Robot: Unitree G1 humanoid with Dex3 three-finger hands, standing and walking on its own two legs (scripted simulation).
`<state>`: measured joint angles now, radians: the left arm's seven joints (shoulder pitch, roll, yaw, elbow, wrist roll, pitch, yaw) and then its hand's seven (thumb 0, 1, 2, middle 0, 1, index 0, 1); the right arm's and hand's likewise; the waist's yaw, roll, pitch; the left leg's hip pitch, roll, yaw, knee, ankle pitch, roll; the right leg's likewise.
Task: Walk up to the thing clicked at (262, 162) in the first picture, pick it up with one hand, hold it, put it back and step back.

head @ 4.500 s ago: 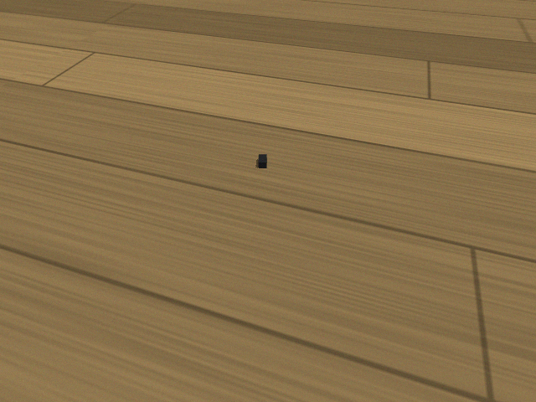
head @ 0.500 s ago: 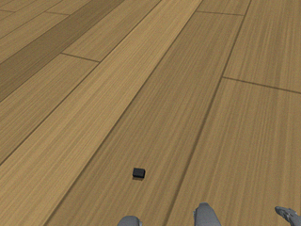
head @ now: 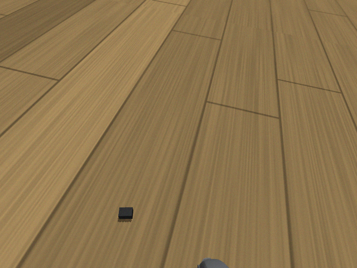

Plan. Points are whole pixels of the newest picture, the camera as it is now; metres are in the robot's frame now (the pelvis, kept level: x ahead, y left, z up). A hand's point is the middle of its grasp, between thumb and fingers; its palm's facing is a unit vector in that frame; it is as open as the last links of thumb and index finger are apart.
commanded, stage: walk up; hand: left
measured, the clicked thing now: (126, 213) +0.52 +0.23 -0.74
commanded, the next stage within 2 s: none
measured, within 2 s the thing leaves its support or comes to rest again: neither
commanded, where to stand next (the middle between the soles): +0.15 -0.03 m, yaw +2 degrees
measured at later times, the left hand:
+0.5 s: hand (95, 251) +0.20 +0.20 -0.13, palm faces -0.03 -0.89 -0.46, open 7.4 cm
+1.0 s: hand out of the picture +0.11 +0.23 -0.15, palm faces +0.03 -0.90 -0.44, open 7.4 cm
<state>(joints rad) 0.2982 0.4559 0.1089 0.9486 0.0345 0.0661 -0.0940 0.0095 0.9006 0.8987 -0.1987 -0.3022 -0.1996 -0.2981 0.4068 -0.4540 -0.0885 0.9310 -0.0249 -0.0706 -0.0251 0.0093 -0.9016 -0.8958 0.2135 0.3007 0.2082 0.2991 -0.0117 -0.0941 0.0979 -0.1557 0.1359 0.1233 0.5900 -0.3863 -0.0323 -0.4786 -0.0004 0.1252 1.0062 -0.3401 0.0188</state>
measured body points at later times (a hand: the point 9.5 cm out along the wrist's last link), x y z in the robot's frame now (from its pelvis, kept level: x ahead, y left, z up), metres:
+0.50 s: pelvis +0.08 -0.06 -0.01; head +0.14 -0.10 +0.43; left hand +0.20 +0.25 -0.10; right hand +0.15 -0.37 -0.16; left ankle +0.13 +0.07 -0.70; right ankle +0.08 -0.18 -0.73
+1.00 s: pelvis +0.03 -0.05 -0.01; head +0.07 -0.07 +0.43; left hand +0.10 +0.27 -0.12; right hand +0.17 -0.35 -0.14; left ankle +0.08 +0.09 -0.69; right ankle +0.06 -0.16 -0.73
